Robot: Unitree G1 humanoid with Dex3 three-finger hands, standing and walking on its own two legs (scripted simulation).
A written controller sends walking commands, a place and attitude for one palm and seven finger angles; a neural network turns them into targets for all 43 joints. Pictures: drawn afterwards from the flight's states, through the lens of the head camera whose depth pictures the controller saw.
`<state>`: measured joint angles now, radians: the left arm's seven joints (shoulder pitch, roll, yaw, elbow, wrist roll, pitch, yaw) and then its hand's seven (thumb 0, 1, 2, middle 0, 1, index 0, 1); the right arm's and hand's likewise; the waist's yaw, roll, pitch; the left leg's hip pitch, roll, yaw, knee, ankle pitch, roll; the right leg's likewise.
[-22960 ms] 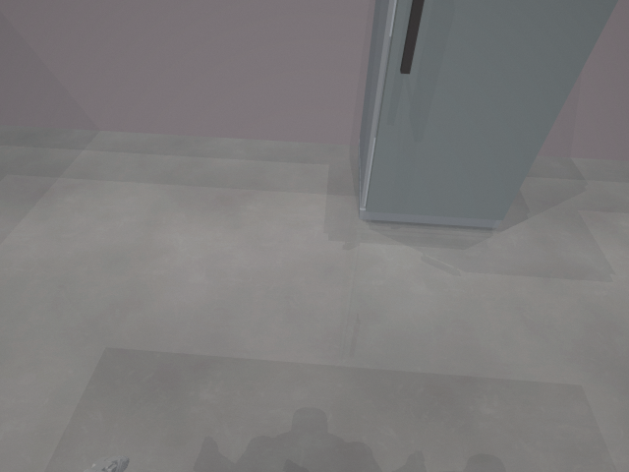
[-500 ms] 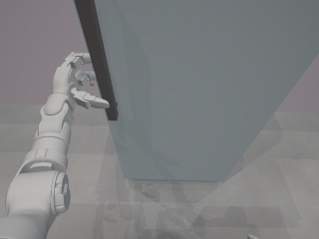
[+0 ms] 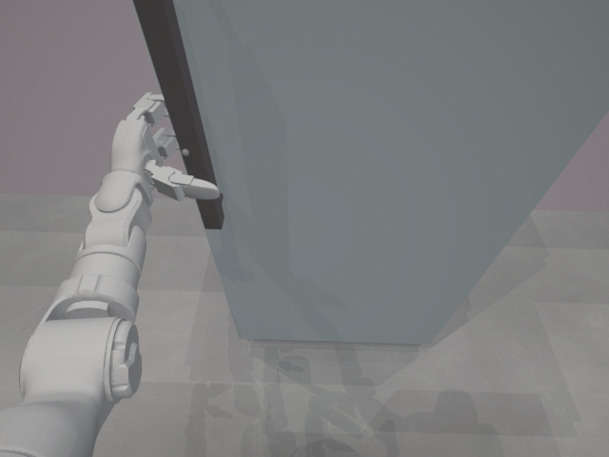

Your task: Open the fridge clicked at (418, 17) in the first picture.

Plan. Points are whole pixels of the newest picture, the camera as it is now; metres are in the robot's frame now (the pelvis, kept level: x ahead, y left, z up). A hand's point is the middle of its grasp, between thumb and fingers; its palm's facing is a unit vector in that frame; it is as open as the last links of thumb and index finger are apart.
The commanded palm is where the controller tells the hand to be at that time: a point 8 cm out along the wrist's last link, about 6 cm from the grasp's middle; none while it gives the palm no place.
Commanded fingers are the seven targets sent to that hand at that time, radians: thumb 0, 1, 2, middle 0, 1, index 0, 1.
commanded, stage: slide the fingers in behind the handle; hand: left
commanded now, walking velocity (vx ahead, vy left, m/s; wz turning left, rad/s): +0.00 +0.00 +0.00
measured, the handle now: (187, 96) +0.50 +0.15 +0.21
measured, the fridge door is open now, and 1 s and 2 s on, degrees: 0 0 0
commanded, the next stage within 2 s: grip the handle and tug to test in 0.70 s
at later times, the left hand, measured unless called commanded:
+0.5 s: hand (205, 153) +0.46 +0.13 +0.15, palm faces -0.02 -1.00 +0.00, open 13.7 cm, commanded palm +0.44 +0.19 +0.15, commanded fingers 0.00 -0.50 0.30 -0.30 -1.20 -0.30 -1.20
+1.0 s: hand (203, 154) +0.46 +0.13 +0.16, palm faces -0.02 -1.00 +0.01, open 13.0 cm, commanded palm +0.43 +0.19 +0.15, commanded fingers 0.00 0.01 0.52 -0.35 -1.27 -0.35 -1.27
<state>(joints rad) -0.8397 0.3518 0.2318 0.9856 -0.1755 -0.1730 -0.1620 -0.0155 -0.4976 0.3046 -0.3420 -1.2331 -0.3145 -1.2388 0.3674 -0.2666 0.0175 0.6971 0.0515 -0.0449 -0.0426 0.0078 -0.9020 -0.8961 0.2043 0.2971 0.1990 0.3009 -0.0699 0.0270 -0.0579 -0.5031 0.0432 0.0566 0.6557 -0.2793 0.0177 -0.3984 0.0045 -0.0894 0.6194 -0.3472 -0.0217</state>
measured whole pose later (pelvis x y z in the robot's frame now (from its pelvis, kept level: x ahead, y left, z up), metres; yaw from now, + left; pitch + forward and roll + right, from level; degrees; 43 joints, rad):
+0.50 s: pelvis +0.00 -0.01 +0.00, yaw +0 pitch +7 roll -1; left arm -0.85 0.32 0.23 1.02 -0.15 -0.20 -0.14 -0.02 -0.50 0.30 -0.36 -1.25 -0.34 -1.24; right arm 0.34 -0.26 0.02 0.69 0.05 -0.06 -0.04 0.01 -0.90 -0.90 0.20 0.30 0.20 0.30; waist -0.08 0.03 -0.06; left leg -0.50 0.05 0.06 0.65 -0.27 0.01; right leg -0.40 0.01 -0.09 0.63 -0.35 -0.03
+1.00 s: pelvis +0.00 +0.00 +0.00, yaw -1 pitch +6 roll -1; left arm -0.78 0.31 0.24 0.94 -0.16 -0.18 -0.14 -0.01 -0.35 0.37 -0.33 -1.23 -0.31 -1.22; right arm 0.35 -0.26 0.02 0.68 0.05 -0.04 -0.04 0.01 -0.90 -0.90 0.20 0.30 0.20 0.30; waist -0.08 0.03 -0.07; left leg -0.45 0.05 0.08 0.62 -0.28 0.01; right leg -0.36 0.01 -0.07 0.60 -0.34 -0.03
